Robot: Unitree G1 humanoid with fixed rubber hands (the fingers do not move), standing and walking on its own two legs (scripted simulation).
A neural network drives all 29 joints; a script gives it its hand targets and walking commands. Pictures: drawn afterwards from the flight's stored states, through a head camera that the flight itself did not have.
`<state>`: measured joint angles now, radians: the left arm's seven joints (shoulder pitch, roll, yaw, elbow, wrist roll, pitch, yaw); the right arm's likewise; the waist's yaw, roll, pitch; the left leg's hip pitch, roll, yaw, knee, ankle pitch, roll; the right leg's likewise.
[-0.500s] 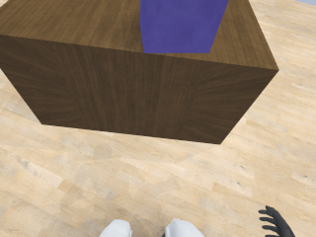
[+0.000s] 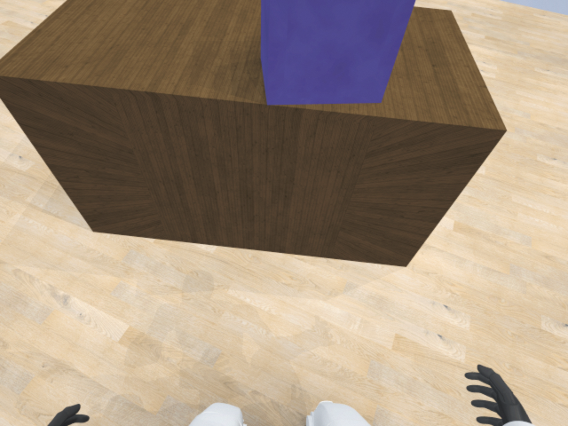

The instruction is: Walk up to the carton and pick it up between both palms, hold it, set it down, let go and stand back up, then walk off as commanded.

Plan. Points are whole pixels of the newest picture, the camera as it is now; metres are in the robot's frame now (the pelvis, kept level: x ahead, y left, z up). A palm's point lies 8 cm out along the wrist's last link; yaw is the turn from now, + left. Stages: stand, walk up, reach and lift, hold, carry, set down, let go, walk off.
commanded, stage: walk off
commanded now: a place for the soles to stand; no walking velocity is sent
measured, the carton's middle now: (325, 30) +0.92 -0.02 +0.08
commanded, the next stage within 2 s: stand in 0.22 s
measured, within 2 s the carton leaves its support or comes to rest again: neither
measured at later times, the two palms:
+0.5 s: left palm out of the picture +0.06 +0.33 -0.10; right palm (507, 412) +0.17 -0.31 -0.07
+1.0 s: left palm out of the picture +0.07 +0.33 -0.09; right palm (507, 406) +0.17 -0.31 -0.06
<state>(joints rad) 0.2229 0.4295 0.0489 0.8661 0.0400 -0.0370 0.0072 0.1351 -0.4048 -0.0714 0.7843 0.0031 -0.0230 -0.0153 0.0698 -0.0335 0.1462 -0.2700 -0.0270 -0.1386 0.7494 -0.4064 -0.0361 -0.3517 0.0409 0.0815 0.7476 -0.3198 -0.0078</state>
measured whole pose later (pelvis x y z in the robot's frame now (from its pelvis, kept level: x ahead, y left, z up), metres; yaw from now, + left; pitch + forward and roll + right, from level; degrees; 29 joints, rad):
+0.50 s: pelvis +0.00 +0.00 +0.00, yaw +0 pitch -3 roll +0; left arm 0.22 0.43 0.05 0.87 0.04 -0.04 0.00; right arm 0.10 -0.40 -0.07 0.81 0.00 -0.02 0.00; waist 0.07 -0.02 0.12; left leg -0.27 -0.02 -0.14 0.72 -0.39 -0.04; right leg -0.35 0.04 0.08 0.71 -0.31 0.00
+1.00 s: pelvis +0.01 +0.00 +0.00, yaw +0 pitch -3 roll +0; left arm 0.21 0.43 0.05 0.87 0.04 -0.04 0.00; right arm 0.10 -0.40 -0.07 0.82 0.00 -0.02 0.00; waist 0.07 -0.02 0.09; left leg -0.27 -0.02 -0.14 0.72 -0.39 -0.04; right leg -0.35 0.04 0.08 0.71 -0.31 0.00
